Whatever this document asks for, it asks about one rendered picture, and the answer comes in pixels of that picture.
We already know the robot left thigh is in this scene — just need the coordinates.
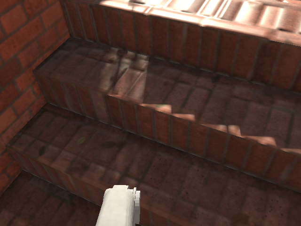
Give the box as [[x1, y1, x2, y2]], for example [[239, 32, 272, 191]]
[[95, 185, 141, 226]]

